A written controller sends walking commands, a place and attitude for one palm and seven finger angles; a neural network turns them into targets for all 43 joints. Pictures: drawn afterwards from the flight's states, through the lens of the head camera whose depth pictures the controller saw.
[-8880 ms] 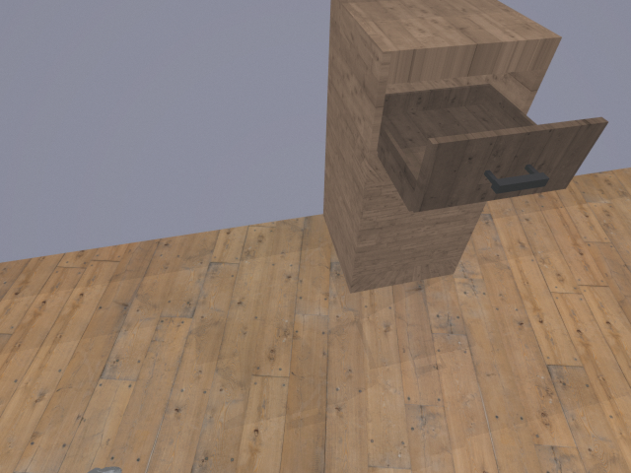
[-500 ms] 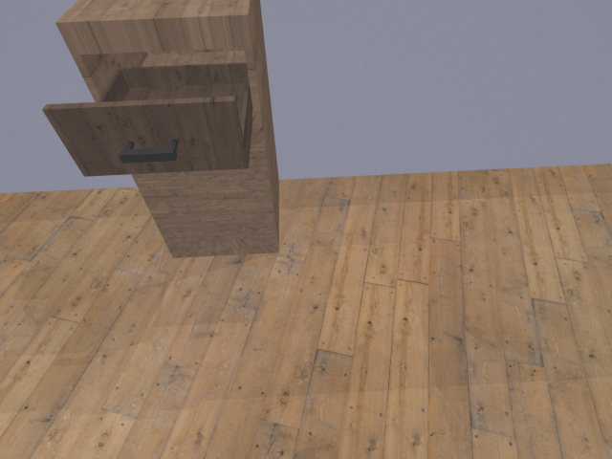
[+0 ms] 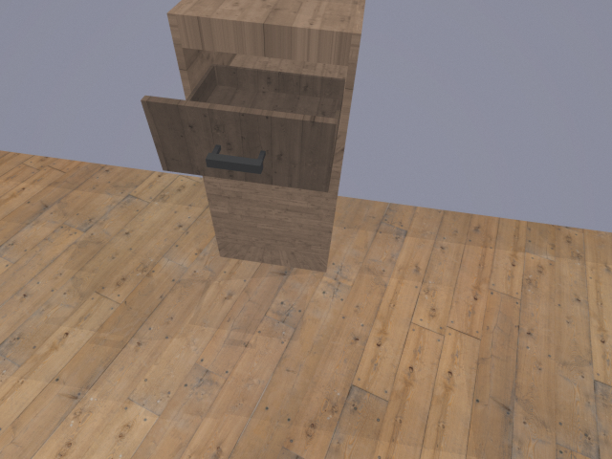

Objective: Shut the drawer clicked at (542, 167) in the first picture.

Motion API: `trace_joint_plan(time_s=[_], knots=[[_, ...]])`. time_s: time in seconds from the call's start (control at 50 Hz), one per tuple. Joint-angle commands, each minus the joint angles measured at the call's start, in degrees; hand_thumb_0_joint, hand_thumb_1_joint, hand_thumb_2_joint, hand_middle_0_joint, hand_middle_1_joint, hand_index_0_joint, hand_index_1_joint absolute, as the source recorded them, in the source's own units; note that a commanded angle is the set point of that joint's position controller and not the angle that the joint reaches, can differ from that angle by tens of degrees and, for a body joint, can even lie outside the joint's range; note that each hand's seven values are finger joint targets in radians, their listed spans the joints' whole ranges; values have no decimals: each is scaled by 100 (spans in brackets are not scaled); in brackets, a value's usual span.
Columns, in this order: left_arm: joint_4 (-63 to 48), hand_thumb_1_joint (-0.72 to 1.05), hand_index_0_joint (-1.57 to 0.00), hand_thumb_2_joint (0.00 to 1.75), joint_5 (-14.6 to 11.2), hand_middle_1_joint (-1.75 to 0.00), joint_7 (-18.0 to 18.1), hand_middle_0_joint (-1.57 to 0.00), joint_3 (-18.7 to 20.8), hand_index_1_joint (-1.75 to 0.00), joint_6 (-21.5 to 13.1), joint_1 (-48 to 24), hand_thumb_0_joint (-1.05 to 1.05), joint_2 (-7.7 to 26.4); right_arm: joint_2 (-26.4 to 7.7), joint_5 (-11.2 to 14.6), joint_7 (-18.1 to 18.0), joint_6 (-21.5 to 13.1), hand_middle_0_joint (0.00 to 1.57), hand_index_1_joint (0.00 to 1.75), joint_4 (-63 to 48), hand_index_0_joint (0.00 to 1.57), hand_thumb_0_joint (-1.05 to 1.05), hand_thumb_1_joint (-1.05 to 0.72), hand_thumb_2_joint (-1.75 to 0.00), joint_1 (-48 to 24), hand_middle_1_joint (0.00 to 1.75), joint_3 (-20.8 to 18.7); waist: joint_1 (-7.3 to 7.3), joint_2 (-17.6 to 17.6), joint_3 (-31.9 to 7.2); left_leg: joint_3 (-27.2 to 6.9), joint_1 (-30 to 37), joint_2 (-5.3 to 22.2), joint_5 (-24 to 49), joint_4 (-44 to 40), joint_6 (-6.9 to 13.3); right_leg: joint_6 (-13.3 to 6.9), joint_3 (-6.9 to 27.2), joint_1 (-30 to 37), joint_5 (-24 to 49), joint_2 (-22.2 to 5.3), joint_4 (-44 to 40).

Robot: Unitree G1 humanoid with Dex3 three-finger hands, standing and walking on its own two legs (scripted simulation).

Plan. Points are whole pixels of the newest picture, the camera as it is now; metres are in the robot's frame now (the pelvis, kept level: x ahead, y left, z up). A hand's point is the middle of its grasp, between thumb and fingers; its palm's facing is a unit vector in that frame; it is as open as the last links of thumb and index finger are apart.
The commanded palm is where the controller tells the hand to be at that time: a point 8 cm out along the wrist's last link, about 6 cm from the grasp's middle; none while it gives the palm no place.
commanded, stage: take the last steps up to it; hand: left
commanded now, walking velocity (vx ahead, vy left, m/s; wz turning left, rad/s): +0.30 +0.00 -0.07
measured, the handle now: (237, 157) +0.66 +0.23 -0.01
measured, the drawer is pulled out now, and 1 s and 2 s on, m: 0.24 0.24 0.24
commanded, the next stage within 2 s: come to a stop and stand still in 0.52 s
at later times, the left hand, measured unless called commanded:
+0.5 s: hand (217, 353) +0.29 +0.19 -0.15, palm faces -0.07 -0.98 -0.19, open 7.4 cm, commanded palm none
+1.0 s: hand (205, 364) +0.28 +0.21 -0.18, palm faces +0.03 -0.97 -0.23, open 7.3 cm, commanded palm none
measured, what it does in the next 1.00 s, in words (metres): walks ahead: right foot, then left foot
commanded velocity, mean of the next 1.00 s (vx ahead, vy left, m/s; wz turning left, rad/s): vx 0.08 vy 0.00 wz -0.03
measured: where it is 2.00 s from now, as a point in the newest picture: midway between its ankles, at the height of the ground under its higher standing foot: outside the picture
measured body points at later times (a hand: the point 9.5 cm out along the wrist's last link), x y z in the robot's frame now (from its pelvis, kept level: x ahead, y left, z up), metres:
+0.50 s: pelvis +0.16 +0.02 +0.01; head +0.17 +0.02 +0.46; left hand +0.30 +0.24 -0.13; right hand +0.04 -0.16 -0.15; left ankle +0.05 +0.11 -0.73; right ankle +0.28 -0.10 -0.69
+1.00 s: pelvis +0.23 +0.02 +0.00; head +0.24 +0.03 +0.45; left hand +0.28 +0.26 -0.16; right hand +0.30 -0.23 -0.14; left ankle +0.26 +0.14 -0.73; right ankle +0.29 -0.10 -0.73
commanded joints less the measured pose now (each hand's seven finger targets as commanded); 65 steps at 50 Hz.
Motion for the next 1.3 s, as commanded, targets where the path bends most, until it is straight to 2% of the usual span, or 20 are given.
trace_joint_plan(time_s=[0.0,0.06,0.12,0.26,0.42,0.5,0.52,0.54,0.56,0.58,0.64,0.7,0.86,0.94,0.96,0.98,1.0,1.1,1.22,1.28], knots=[[-761,90,-20,90,-54,-30,28,-20,21,-30,-40,-647,0,412,-1521,-10,-320,-114,20,30,356,20,0,-90,-90,2189,30,-347,-1104,1853,-502,-3025,2596,2103,-1322,-2049,809,-450,543,-3448,-1307,416,3861],[-596,90,-20,90,-19,-30,-101,-20,98,-30,-46,-1000,0,369,-547,-2,-353,-190,20,30,100,20,0,-90,-90,991,30,-109,-614,717,650,-1768,882,1502,-1086,-2357,685,-497,752,-3329,247,-42,4153],[-457,90,-20,90,9,-30,-124,-20,114,-30,52,-578,0,203,-245,14,-386,-354,20,30,75,20,0,-90,-90,917,30,-71,-336,698,421,-1041,755,1211,169,-2434,716,-357,713,-2977,791,-1,3841],[-888,90,-20,90,-23,-30,-152,-20,149,-30,141,-1534,0,345,-328,42,-419,-425,20,30,309,20,0,-90,-90,1311,30,-61,-364,442,588,-740,1599,1273,1709,-2401,927,-214,776,-3702,1311,7,3043],[-1342,90,-20,90,-65,-30,-163,-20,71,-30,79,-2814,0,244,-335,-52,-450,-348,20,30,715,20,0,-90,-90,2046,30,-47,-728,447,891,-496,2053,1326,3082,-1928,846,-463,412,-3364,1113,269,1479],[-1105,90,-20,90,-64,-30,-133,-20,79,-30,-21,-2030,0,361,-448,-29,-461,-291,20,30,812,20,0,-90,-90,1977,30,-47,-359,427,340,-186,1934,1159,4714,-701,624,-695,-7,-1652,1085,806,566],[-873,90,-20,90,-43,-30,-114,-20,117,-30,-87,-1315,0,502,-480,23,-452,-296,20,30,800,20,0,-90,-90,1886,30,-45,-48,396,-116,-38,1656,967,4549,122,433,-732,-2,-588,1640,835,87],[-617,90,-20,90,-26,-30,-63,-20,225,-30,-182,-528,0,909,-353,90,-404,-314,20,30,730,20,0,-90,-90,1872,30,-43,238,4,-770,155,591,635,3310,1399,190,-1055,852,947,2817,52,175],[-451,90,-20,90,-66,-30,-18,-20,348,-30,-218,81,0,1447,-53,152,-399,-347,20,30,596,20,0,-90,-90,2029,30,-21,249,-932,-1373,348,-713,-263,-1065,3228,-75,-1844,2904,2023,4734,-1578,-214],[-462,90,-20,90,-157,-30,-9,-20,317,-30,-193,46,0,1558,-89,146,-430,-296,20,30,464,20,0,-90,-90,1694,30,-27,260,-398,-1202,-303,-965,-250,-2227,4130,-14,-2207,3045,1460,5121,-1900,-565],[-777,90,-20,90,-134,-30,100,-20,123,-30,-172,-1349,0,803,107,56,-421,-78,20,30,497,20,0,-90,-90,1465,30,-2,-321,17,-222,-758,-675,240,-1237,3852,-126,-1702,2002,-683,4469,-1320,-1008],[-915,90,-20,90,-34,-30,181,-20,97,-30,-98,-1961,0,630,377,76,-427,220,20,30,684,20,0,-90,-90,1919,30,29,-733,-158,-170,-579,218,145,-1055,2437,-285,-1388,1031,-1751,4368,-871,-1026],[-1082,90,-20,90,11,-30,169,-20,261,-30,181,-1815,0,1097,-6,56,-344,330,20,30,24,20,0,-90,-90,831,30,-119,-409,-871,-113,-502,-55,-124,-1070,1746,-335,-1524,1413,-1527,3034,-952,-941],[-1094,90,-20,90,-40,-30,141,-20,229,-30,259,-1853,0,1016,-27,66,-351,185,20,30,70,20,0,-90,-90,1048,30,-95,-605,-718,-283,-369,1178,-191,147,-390,-255,-1033,1266,-1852,1604,-509,-454],[-1106,90,-20,90,-85,-30,121,-20,165,-30,296,-1715,0,796,-270,51,-352,110,20,30,55,20,0,-90,-90,1060,30,-103,-589,98,-252,-930,1383,261,179,-1073,-136,-753,1042,-2180,694,-97,87],[-1150,90,-20,90,-139,-30,95,-20,94,-30,315,-1480,0,484,-673,-9,-363,48,20,30,-115,20,0,-90,-90,847,30,-144,-470,1555,-80,-2258,767,1373,323,-1883,255,-389,633,-2259,-213,483,749],[-1150,90,-20,90,-104,-30,99,-20,86,-30,335,-1383,0,564,-845,-17,-395,55,20,30,-275,20,0,-90,-90,444,30,-153,-390,1661,74,-2767,91,1841,189,-2236,669,-297,731,-1999,-719,628,1467],[-678,90,-20,90,-62,-30,-32,-20,110,-30,330,-1118,0,596,-623,-11,-509,15,20,30,-207,20,0,-90,-90,-140,30,-56,-265,757,5,-1660,519,1187,150,-2072,653,-237,1080,-2049,-36,620,2389],[-662,90,-20,90,-82,-30,-27,-20,19,-30,325,-1404,0,431,-747,-22,-511,52,20,30,133,20,0,-90,-90,465,30,-143,-632,969,-91,-1762,1219,1283,799,-1936,764,-176,880,-1862,-454,540,1340],[-487,90,-20,90,-100,-30,-3,-20,-26,-30,298,-1171,0,347,-766,-9,-479,71,20,30,238,20,0,-90,-90,502,30,-180,-578,982,-225,-1637,1188,1085,741,-1785,652,-232,700,-1367,-118,631,488]])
